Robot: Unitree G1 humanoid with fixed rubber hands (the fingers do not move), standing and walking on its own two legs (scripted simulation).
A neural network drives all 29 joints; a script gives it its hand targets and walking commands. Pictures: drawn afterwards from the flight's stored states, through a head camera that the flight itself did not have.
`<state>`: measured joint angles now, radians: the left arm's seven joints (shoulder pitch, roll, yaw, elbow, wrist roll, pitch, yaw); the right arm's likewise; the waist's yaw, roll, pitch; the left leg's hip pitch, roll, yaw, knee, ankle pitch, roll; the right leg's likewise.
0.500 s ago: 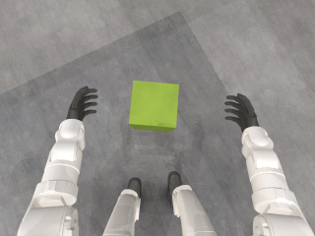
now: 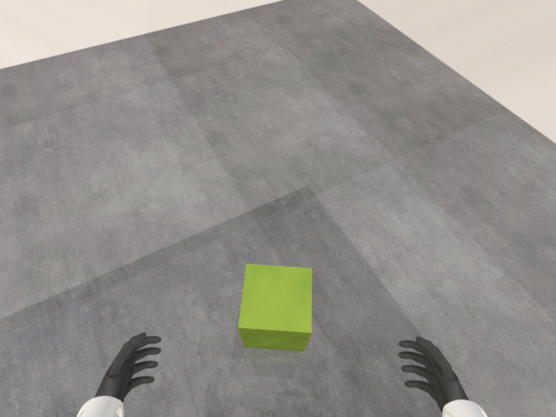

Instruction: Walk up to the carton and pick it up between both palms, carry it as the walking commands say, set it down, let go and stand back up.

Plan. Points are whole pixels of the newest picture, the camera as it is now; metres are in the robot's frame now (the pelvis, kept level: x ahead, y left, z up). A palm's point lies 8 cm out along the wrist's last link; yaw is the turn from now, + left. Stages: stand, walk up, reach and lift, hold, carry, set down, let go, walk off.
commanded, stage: let go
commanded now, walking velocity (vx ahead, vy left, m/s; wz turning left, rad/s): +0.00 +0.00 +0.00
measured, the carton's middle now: (276, 309) +0.47 +0.00 -0.65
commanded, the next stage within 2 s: stand in 0.46 s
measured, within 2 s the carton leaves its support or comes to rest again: neither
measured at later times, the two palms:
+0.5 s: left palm (129, 397) +0.17 +0.21 -0.08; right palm (457, 387) +0.18 -0.25 -0.07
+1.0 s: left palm out of the picture +0.10 +0.27 -0.09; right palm out of the picture +0.10 -0.29 -0.10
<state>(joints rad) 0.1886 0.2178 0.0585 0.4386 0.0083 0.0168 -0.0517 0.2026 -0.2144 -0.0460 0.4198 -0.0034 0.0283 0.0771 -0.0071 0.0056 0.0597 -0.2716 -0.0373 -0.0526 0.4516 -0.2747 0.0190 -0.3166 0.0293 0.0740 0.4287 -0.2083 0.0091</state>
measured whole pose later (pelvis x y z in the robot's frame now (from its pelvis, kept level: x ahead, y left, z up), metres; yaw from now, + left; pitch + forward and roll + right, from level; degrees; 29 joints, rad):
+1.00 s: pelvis +0.00 -0.01 +0.00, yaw +1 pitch -3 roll +0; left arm 0.25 0.27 0.07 0.78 0.02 -0.02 0.03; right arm 0.26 -0.29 -0.06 0.77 -0.01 -0.02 -0.02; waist 0.00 0.02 -0.02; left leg -0.13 -0.03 -0.07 0.50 -0.32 0.01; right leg -0.18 0.04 0.06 0.49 -0.26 0.00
